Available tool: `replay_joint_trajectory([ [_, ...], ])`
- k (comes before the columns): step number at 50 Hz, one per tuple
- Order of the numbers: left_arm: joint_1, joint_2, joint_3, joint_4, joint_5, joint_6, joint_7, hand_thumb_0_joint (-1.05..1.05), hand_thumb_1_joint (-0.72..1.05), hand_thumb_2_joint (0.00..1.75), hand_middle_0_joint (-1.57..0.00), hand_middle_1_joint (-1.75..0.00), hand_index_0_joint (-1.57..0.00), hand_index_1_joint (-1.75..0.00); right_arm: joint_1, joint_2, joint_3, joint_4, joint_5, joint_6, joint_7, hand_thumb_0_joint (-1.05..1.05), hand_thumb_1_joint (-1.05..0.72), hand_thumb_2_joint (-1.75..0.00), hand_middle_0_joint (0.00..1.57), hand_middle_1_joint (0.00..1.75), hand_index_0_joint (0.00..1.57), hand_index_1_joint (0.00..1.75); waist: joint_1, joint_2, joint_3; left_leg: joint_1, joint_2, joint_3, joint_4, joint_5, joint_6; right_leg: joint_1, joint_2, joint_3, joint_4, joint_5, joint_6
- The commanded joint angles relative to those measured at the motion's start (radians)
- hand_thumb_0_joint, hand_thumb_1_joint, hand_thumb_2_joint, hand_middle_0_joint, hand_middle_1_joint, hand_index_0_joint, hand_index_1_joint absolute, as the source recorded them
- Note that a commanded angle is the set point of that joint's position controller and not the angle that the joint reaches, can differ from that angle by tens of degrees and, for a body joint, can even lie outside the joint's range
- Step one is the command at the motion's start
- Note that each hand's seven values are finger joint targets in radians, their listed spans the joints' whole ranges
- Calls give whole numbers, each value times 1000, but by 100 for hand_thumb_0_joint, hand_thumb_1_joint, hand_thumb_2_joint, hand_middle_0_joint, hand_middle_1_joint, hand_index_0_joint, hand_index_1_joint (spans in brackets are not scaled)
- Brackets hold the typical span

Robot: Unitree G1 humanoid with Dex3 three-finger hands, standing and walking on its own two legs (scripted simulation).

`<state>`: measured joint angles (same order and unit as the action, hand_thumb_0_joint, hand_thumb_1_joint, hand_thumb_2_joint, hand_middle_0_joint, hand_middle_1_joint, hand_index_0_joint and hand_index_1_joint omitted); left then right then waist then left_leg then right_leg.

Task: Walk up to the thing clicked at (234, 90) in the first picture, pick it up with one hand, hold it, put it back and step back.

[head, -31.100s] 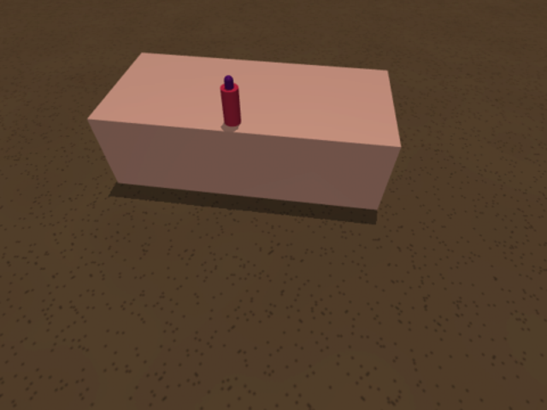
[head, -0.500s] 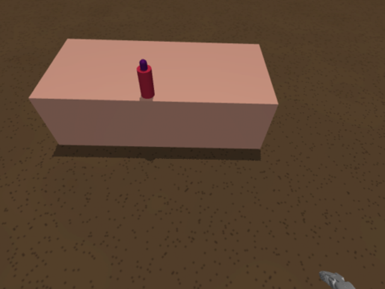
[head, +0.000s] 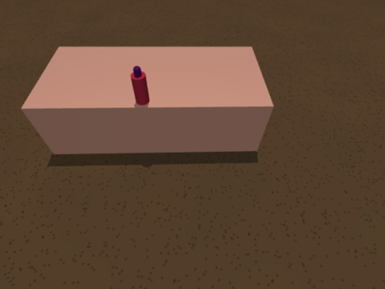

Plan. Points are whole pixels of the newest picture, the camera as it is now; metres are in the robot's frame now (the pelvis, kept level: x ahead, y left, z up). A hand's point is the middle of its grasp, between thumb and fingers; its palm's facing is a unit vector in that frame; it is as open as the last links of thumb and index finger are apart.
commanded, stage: step back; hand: left
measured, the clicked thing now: (139, 84) +1.06 +0.25 -0.27
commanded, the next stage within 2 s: stand in 0.36 s
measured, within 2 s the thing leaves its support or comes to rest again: neither
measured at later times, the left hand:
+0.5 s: hand out of the picture +0.14 +0.24 -0.14, palm faces +0.02 -0.95 -0.32, open 7.4 cm
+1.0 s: hand out of the picture +0.07 +0.24 -0.14, palm faces -0.01 -0.94 -0.34, open 7.4 cm
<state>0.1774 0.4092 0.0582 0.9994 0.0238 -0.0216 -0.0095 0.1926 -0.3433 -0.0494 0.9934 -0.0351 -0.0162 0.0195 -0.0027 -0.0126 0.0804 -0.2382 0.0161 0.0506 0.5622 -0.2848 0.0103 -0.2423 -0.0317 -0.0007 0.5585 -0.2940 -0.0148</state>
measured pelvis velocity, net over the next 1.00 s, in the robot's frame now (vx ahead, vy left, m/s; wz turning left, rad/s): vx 0.01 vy -0.01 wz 0.02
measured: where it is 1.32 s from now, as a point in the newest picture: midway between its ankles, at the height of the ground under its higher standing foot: outside the picture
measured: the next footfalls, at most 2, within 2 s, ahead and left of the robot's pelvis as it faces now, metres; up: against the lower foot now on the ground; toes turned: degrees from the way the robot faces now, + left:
none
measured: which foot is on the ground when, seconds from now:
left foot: down 0.00-1.00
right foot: down 0.00-1.00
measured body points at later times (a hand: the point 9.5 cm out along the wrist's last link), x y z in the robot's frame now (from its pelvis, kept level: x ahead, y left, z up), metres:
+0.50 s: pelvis +0.03 -0.01 +0.01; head +0.04 +0.00 +0.46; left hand +0.13 +0.29 -0.12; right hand +0.14 -0.30 -0.11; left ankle +0.01 +0.12 -0.73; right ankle +0.02 -0.13 -0.73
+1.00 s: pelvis +0.01 -0.01 +0.02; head +0.02 -0.02 +0.47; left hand +0.08 +0.29 -0.11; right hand +0.09 -0.31 -0.12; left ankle +0.01 +0.12 -0.73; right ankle +0.02 -0.13 -0.73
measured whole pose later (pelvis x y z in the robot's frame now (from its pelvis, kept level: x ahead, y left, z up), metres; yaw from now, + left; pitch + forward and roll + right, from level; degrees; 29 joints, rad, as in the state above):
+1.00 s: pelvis +0.01 -0.01 +0.02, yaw +1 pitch -2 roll +0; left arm 0.11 0.35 0.00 1.15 0.01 -0.02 -0.01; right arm 0.10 -0.34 0.00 1.15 -0.02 -0.02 0.01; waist 0.01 0.00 0.05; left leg -0.10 0.02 0.01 0.30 -0.16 -0.02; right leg -0.11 -0.01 -0.03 0.31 -0.16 0.00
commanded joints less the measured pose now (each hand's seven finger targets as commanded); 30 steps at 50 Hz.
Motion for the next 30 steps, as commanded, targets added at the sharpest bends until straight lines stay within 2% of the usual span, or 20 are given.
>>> replay_joint_trajectory([
  [1,52,218,56,-26,11,-29,33,0,90,90,-20,-30,-20,-30,-114,-157,-18,-98,39,-11,-25,0,-90,-90,20,30,20,30,53,-58,-132,-161,44,-93,58,144,3,224,-140,211,-210,172,-64],
  [2,-17,255,52,-41,5,-26,30,0,90,90,-20,-30,-20,-30,-87,-154,-17,-78,36,-5,-29,0,-90,-90,20,30,20,30,30,-107,-121,-103,-2,-76,73,-95,-16,101,-263,318,-244,98,-153],
  [3,-130,255,45,-69,7,-24,23,0,90,90,-20,-30,-20,-30,-26,-176,-25,-42,29,-1,-30,0,-90,-90,20,30,20,30,-17,-124,-88,-6,19,-76,75,-161,-20,-13,-288,312,-217,58,-184],
  [4,-172,227,35,-81,3,-19,21,0,90,90,-20,-30,-20,-30,9,-181,-24,-14,21,-6,-31,0,-90,-90,20,30,20,30,-40,-115,-66,57,35,-83,-19,-105,-13,-68,-248,250,-185,88,-148],
  [5,-174,196,28,-79,-4,-19,21,0,90,90,-20,-30,-20,-30,8,-200,-25,0,24,-14,-31,0,-90,-90,20,30,20,30,-42,-73,-85,75,58,-103,-105,70,-2,-22,-180,154,-154,172,-91],
  [6,-160,173,26,-77,-11,-19,21,0,90,90,-20,-30,-20,-30,-13,-225,-30,8,22,-20,-30,0,-90,-90,20,30,20,30,-18,-46,-94,59,89,-145,-120,247,25,22,-120,90,-110,252,-42],
  [7,-134,168,25,-55,-13,-18,21,0,90,90,-20,-30,-20,-30,-55,-232,-30,4,23,-23,-29,0,-90,-90,20,30,20,30,10,-34,-99,34,110,-165,-118,317,43,63,-82,46,-93,280,-26],
  [8,-113,180,25,-40,-12,-17,20,0,90,90,-20,-30,-20,-30,-73,-223,-23,4,24,-24,-29,0,-90,-90,20,30,20,30,27,-46,-112,22,111,-156,-107,329,50,99,-75,50,-111,269,-21],
  [9,-103,187,31,-29,-12,-19,22,0,90,90,-20,-30,-20,-30,-83,-221,-19,1,27,-24,-29,0,-90,-90,20,30,20,30,30,-58,-120,13,96,-136,-69,384,45,143,-83,55,-118,329,-24],
  [11,-132,189,34,-27,-13,-14,23,0,90,90,-20,-30,-20,-30,-66,-213,-19,14,23,-21,-35,0,-90,-90,20,30,20,30,14,-34,-139,28,84,-107,-73,415,31,162,-105,62,-91,396,-39],
  [13,-144,182,33,-27,-16,-9,25,0,90,90,-20,-30,-20,-30,-58,-222,-23,28,22,-21,-40,0,-90,-90,20,30,20,30,10,12,-160,53,90,-117,-87,465,30,164,-101,45,-72,399,-41],
  [14,-141,175,31,-23,-19,-7,25,0,90,90,-20,-30,-20,-30,-71,-219,-23,29,23,-20,-39,0,-90,-90,20,30,20,30,18,26,-162,60,93,-123,-89,472,33,159,-98,39,-78,387,-38],
  [17,-163,175,28,-14,-15,-6,25,0,90,90,-20,-30,-20,-30,-102,-217,-23,28,20,-16,-40,0,-90,-90,20,30,20,30,17,39,-167,43,94,-122,-95,437,35,182,-100,36,-97,356,-36],
  [18,-141,130,4,12,-32,-2,20,0,90,90,-20,-30,-20,-30,-121,-200,-6,21,28,-21,-36,0,-90,-90,20,30,20,30,13,59,-152,91,109,-152,-173,415,23,151,-98,70,-139,347,-22],
  [19,-153,133,2,14,-31,-3,18,0,90,90,-20,-30,-20,-30,-132,-202,-5,24,28,-23,-34,0,-90,-90,20,30,20,30,10,70,-129,97,114,-159,-195,406,16,148,-91,63,-162,328,-14],
  [20,-159,138,3,18,-27,-5,16,0,90,90,-20,-30,-20,-30,-131,-208,-5,28,27,-27,-33,0,-90,-90,20,30,20,30,7,67,-145,107,121,-163,-199,420,16,163,-90,58,-161,332,-12],
  [22,-170,137,-2,26,-23,-8,14,0,90,90,-20,-30,-20,-30,-148,-209,-2,37,28,-26,-32,0,-90,-90,20,30,20,30,7,57,-128,114,116,-153,-220,383,9,167,-92,59,-193,317,-6],
  [27,-173,147,-7,51,-18,-18,14,0,90,90,-20,-30,-20,-30,-152,-208,1,49,29,-29,-30,0,-90,-90,20,30,20,30,-2,33,-162,175,125,-139,-242,436,5,196,-102,60,-222,385,-6],
  [29,-168,144,-11,60,-18,-20,14,0,90,90,-20,-30,-20,-30,-164,-212,0,52,31,-26,-29,0,-90,-90,20,30,20,30,-1,18,-162,173,124,-135,-246,411,7,205,-106,61,-239,394,-2],
  [30,-170,147,-12,64,-18,-21,14,0,90,90,-20,-30,-20,-30,-167,-204,4,54,31,-24,-27,0,-90,-90,20,30,20,30,-4,9,-139,164,118,-132,-259,371,4,188,-103,62,-254,362,0],
])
